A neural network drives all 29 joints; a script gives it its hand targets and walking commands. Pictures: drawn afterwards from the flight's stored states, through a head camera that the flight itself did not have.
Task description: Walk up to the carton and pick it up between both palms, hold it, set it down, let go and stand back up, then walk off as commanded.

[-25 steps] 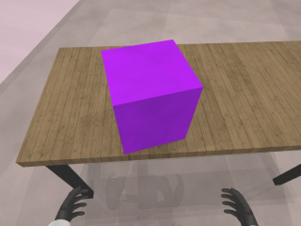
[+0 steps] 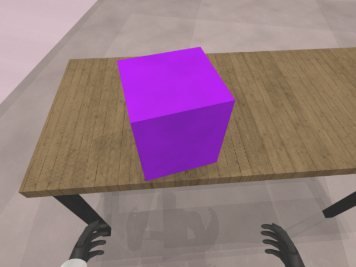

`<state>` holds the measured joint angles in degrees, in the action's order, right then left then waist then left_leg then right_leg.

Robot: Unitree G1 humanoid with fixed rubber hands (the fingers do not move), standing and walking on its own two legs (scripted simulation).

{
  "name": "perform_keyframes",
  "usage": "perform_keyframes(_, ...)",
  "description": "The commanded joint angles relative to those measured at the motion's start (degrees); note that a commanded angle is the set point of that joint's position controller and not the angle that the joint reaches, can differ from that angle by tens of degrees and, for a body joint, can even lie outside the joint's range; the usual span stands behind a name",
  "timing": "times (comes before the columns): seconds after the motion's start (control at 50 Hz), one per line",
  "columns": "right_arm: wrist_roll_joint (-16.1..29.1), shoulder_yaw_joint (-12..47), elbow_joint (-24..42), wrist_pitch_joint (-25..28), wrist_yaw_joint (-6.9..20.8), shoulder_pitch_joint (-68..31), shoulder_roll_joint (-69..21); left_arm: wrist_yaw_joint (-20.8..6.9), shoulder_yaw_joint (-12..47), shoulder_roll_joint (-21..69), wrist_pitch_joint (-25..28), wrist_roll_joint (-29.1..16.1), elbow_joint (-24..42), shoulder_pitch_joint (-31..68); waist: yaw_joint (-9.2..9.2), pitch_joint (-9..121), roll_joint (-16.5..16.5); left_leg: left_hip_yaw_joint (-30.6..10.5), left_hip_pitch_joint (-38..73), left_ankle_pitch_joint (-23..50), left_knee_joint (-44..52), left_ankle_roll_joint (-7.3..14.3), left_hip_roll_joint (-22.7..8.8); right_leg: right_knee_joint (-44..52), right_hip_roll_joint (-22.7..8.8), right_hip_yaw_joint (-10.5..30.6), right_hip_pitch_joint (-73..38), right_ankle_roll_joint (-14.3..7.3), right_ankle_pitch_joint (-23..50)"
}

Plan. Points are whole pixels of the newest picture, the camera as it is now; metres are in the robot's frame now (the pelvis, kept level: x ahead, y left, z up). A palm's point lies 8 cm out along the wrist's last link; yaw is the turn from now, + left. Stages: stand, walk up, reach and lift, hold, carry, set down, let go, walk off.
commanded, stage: let go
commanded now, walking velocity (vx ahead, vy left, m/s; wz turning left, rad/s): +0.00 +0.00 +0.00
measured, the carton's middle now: (172, 116) +0.46 +0.04 +0.04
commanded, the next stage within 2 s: stand in 0.14 s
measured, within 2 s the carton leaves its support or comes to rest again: neither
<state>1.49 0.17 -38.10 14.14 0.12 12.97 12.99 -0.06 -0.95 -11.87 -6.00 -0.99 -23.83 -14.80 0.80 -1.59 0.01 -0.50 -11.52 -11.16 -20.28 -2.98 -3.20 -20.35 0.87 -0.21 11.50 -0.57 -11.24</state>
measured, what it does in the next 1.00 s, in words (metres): shifts its weight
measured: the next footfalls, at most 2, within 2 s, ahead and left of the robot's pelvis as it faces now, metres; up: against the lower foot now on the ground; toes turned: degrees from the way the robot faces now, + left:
right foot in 1.58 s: -0.10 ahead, -0.09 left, +0.00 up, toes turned +3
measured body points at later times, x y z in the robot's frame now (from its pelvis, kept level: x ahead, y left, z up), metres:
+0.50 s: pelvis +0.00 +0.00 -0.01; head -0.01 +0.01 +0.44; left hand +0.11 +0.30 -0.11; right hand +0.13 -0.25 -0.11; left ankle -0.01 +0.15 -0.75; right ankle -0.01 -0.11 -0.75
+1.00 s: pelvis -0.03 +0.04 -0.03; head -0.01 +0.06 +0.42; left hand +0.06 +0.36 -0.14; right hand +0.09 -0.23 -0.12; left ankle -0.03 +0.14 -0.75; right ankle -0.01 -0.11 -0.75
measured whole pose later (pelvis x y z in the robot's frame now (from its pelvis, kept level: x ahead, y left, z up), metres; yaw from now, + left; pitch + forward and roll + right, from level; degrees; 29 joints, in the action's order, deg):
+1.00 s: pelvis -0.03 +0.04 -0.03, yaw +1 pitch -3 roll -2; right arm -0.7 0.2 -38.3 -2.9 0.2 13.9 17.7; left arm -0.1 -1.0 -24.4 -1.0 0.0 -45.1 -13.5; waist 0.4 -5.4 0.1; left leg -0.8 -16.4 -19.9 -41.1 0.5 -0.1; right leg -37.5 -0.8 -0.4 16.7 0.4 -17.8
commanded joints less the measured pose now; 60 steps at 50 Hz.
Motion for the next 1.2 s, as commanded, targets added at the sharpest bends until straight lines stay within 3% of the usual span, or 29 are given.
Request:
perform_keyframes(0.0, -1.7, -3.7, 0.3, 2.4, 0.1, -4.9, 3.5, 0.8, 0.1, -5.9, 1.8, 2.0, 5.2, 4.9, -1.33, 6.3, -0.6, 4.8, 12.4, 8.2, 0.0, 1.4, 4.2, 3.0, 0.9, -3.1, -4.2, 0.8, 7.8)
perform_keyframes(0.1, -2.3, -3.9, 0.9, 1.7, 0.1, -5.2, 3.9, 0.8, 0.5, -6.0, 1.7, 1.7, 3.5, 5.4, -1.26, 4.0, 0.3, 5.2, 11.1, 5.5, 0.7, 1.7, 4.2, 3.4, 0.4, -2.8, -4.1, 0.8, 4.9)
perform_keyframes(0.12, -5.4, -6.5, -2.3, -4.1, -0.8, 2.8, 17.3, 1.3, -5.8, -16.7, 5.1, 4.3, -2.8, 1.5, 1.30, 14.6, 1.9, 0.4, 5.7, 16.6, -7.2, 3.3, -2.7, -5.3, -5.7, 2.1, -8.4, 0.2, 14.1)
perform_keyframes(0.14, -4.7, -6.7, -1.5, -6.3, -1.1, 3.7, 17.1, 1.5, -6.0, -17.2, 6.3, 4.4, -3.8, 0.3, 0.42, 14.3, 2.8, 0.8, 4.1, 15.6, -7.5, 3.6, -2.6, -5.8, -5.6, 2.1, -9.7, -0.4, 15.1)
perform_keyframes(0.22, -4.1, -5.5, 1.1, -10.2, -1.0, 1.0, 15.1, 0.6, -4.7, -14.6, 7.8, 3.6, -7.3, 2.6, 0.18, 3.4, 2.2, 0.4, -0.2, 1.6, -6.6, 4.1, -2.0, -2.7, -6.1, 4.3, 0.6, -0.5, 1.7)
perform_keyframes(0.24, -4.2, -5.6, 1.3, -10.4, -0.9, 1.8, 15.5, 0.4, -4.3, -14.7, 7.9, 3.4, -8.1, 2.4, -0.13, 3.2, 0.0, -0.4, -0.8, 0.3, -6.6, 4.4, -2.4, -3.3, -6.3, 4.7, 0.9, -0.8, 1.7)
perform_keyframes(0.28, -4.1, -5.6, 1.7, -11.0, -0.5, 1.8, 15.6, 0.3, -4.2, -15.5, 7.8, 3.1, -9.8, 3.4, 0.07, 2.7, 1.4, -0.7, -0.9, -0.4, -7.0, 4.7, -1.9, -2.6, -6.7, 6.1, 1.9, -1.2, -1.2)
perform_keyframes(0.34, -4.0, -6.0, 1.2, -11.6, -0.5, 1.8, 17.2, 0.0, -4.0, -16.6, 8.3, 3.5, -12.1, 5.1, -0.47, 3.0, -0.6, -1.3, 0.2, -0.4, -6.6, 4.7, -1.4, -2.2, -6.4, 6.3, 2.2, -1.5, -4.5)
perform_keyframes(0.6, -3.1, -5.6, -0.2, -11.7, -0.8, 1.4, 18.4, -0.1, -3.7, -19.7, 9.2, 2.7, -18.4, 3.4, 0.46, 3.4, -4.1, -2.9, -0.3, 4.6, -5.6, 5.7, -3.0, -4.0, -6.5, 6.0, -1.7, -1.9, 5.8)
perform_keyframes(0.66, -3.0, -5.5, 0.2, -12.0, -0.7, 0.7, 17.2, -0.1, -3.6, -20.4, 9.2, 2.9, -20.0, 3.1, -0.05, 4.1, -0.3, -1.8, 1.2, 4.6, -6.2, 5.1, -2.1, -3.0, -6.4, 5.8, -0.7, -1.6, 5.2)
perform_keyframes(0.7, -3.0, -5.5, -0.3, -12.0, -0.9, 1.5, 17.7, -0.3, -3.3, -19.5, 9.2, 3.1, -20.1, 2.6, -0.37, 5.6, -3.5, -1.9, 1.8, 4.3, -5.9, 5.2, -2.5, -3.3, -6.4, 5.5, -1.9, -1.7, 5.7)
perform_keyframes(0.72, -2.4, -6.0, -0.4, -13.6, -0.5, -2.8, 19.5, 0.0, -4.6, -22.6, 8.0, 1.9, -18.2, 1.4, 1.67, -1.6, -1.6, -1.8, -4.9, 21.4, -16.5, 7.0, -1.7, -8.5, -6.7, 6.6, 4.6, -3.4, 24.5)
perform_keyframes(0.74, -2.2, -5.9, 0.2, -13.7, -0.7, -0.9, 19.0, 0.3, -4.9, -22.9, 7.6, 1.8, -17.6, 0.5, 1.02, -0.3, -2.3, -0.6, -4.4, 20.6, -18.4, 7.0, -0.5, -9.1, -8.4, 7.7, 5.5, -4.7, 27.0)
perform_keyframes(0.76, -1.6, -6.0, 0.5, -14.2, -0.6, 0.5, 18.5, 0.4, -5.1, -23.4, 7.5, 2.0, -17.6, 0.4, 0.94, 0.6, 0.0, 0.5, -4.7, 14.0, -22.2, 6.7, 1.9, -7.1, -10.4, 9.9, 6.6, -6.9, 25.5)
perform_keyframes(0.78, -1.6, -6.2, 2.1, -14.8, -0.6, 1.3, 18.3, 0.3, -5.7, -24.8, 7.1, 2.4, -16.6, -0.5, 1.49, 2.2, 3.1, 2.0, -3.6, 5.4, -29.3, 6.3, 4.0, -3.5, -14.3, 14.2, 9.3, -9.9, 23.7)
perform_keyframes(0.8, -1.4, -6.4, 2.8, -15.3, -0.7, 0.6, 17.1, 0.4, -5.7, -26.0, 7.1, 2.9, -15.5, 1.3, 1.18, 2.3, 7.3, 1.7, -5.7, -11.5, -34.6, 5.8, 6.2, -1.9, -18.3, 17.9, 9.0, -13.2, 27.3)
perform_keyframes(0.82, -1.4, -6.4, 2.9, -15.7, -0.6, 0.3, 16.7, 0.6, -5.7, -26.5, 7.3, 3.3, -15.1, 2.7, 0.59, 1.5, 10.1, 0.0, -8.9, -20.6, -36.2, 5.7, 6.4, -1.9, -19.4, 19.7, 7.5, -15.2, 28.7)
perform_keyframes(0.86, -1.2, -6.5, 2.6, -16.2, -0.3, 0.7, 17.1, 1.2, -5.7, -26.8, 6.5, 3.3, -14.4, 3.6, 0.58, -0.5, 9.3, -1.2, -9.5, -21.2, -38.7, 6.4, 4.8, -3.4, -18.3, 16.7, 9.7, -15.4, 28.4)
perform_keyframes(0.9, -1.8, -7.0, 2.4, -16.4, 0.0, 3.0, 17.5, 1.4, -5.6, -26.6, 5.9, 3.1, -13.9, 6.4, -1.29, -1.6, 8.0, -0.6, -7.1, -16.8, -33.2, 6.0, 3.7, -5.6, -17.1, 14.0, 11.7, -13.7, 26.7)
perform_keyframes(0.94, -2.6, -7.5, 0.3, -15.8, 0.2, 7.9, 17.7, 1.2, -4.9, -24.9, 5.3, 2.5, -13.4, 8.7, -4.37, 0.5, 2.3, -1.9, -1.8, -4.0, -10.3, 7.2, 1.7, -14.9, -11.6, 9.4, 9.4, -8.1, 22.0)
perform_keyframes(0.96, -3.5, -8.1, -0.1, -15.2, 0.1, 7.5, 19.9, 1.2, -4.1, -21.9, 4.8, 1.6, -13.9, 5.9, -3.73, 1.3, -6.0, -8.0, 1.1, 9.6, -1.8, 7.5, -1.6, -24.6, -4.2, 6.3, 11.5, -4.2, 10.5)
perform_keyframes(0.98, -4.9, -9.0, 0.8, -15.3, -0.2, 3.9, 23.3, 1.3, -3.9, -18.6, 4.1, 0.8, -15.3, 1.9, -0.61, 2.5, -14.1, -22.0, 2.7, 18.7, -1.3, 11.7, -12.5, -33.5, 4.8, 4.7, 18.8, -1.8, -19.7)
perform_keyframes(1.0, -4.4, -9.3, 2.1, -14.9, -0.5, 3.6, 26.4, 1.7, -4.7, -20.1, 3.2, 0.7, -15.5, -0.4, -0.86, 4.5, -10.4, -26.9, -1.1, 14.6, 0.0, 14.5, -17.0, -42.4, 6.2, 6.9, 17.2, -1.6, -26.6)
perform_keyframes(1.02, -3.8, -9.0, 2.0, -15.1, -0.6, 2.2, 27.5, 2.1, -4.9, -22.1, 3.0, 1.0, -16.4, 1.2, -2.57, 2.3, -12.6, -27.3, -5.2, 8.9, 3.0, 14.9, -16.7, -48.1, 6.5, 10.6, 17.4, -2.4, -25.3)
perform_keyframes(1.04, -4.0, -8.3, 2.5, -15.1, -1.1, -0.3, 25.5, 2.0, -4.7, -22.4, 2.9, 0.9, -17.6, 2.1, -1.96, -2.7, -9.9, -25.2, -7.9, 5.8, 3.3, 13.4, -14.4, -49.3, 6.7, 12.2, 18.5, -2.3, -22.2)
perform_keyframes(1.08, -3.7, -7.3, 4.0, -15.0, -1.7, -2.6, 21.7, 1.6, -4.9, -21.4, 3.0, 0.3, -18.2, -0.6, -0.21, -4.4, -9.9, -18.4, -5.0, 13.1, -0.3, 11.5, -11.1, -51.3, 6.9, 13.1, 19.6, -1.4, -18.4)
perform_keyframes(1.1, -3.9, -7.4, 4.2, -14.9, -1.8, -2.7, 21.5, 1.2, -5.0, -21.4, 2.9, 0.3, -18.5, -2.2, -0.20, -2.6, -10.0, -15.9, -1.5, 15.1, -2.5, 12.9, -9.9, -52.5, 6.8, 11.8, 19.9, -0.7, -16.3)
perform_keyframes(1.12, -3.6, -7.2, 3.9, -14.9, -1.8, -1.8, 21.2, 1.1, -5.3, -21.5, 3.0, 0.4, -19.0, -3.1, -0.29, -0.6, -10.4, -16.2, 2.5, 19.7, -4.0, 14.3, -10.7, -54.1, 7.2, 11.9, 21.0, -0.1, -16.5)
perform_keyframes(1.18, -3.1, -7.3, 4.3, -14.7, -2.3, 0.5, 21.5, 0.9, -5.4, -21.8, 3.5, 0.8, -17.8, -2.7, -1.56, 2.6, -7.5, -16.3, 6.0, 19.8, -6.2, 15.9, -10.7, -53.3, 6.8, 12.3, 20.3, 0.8, -15.8)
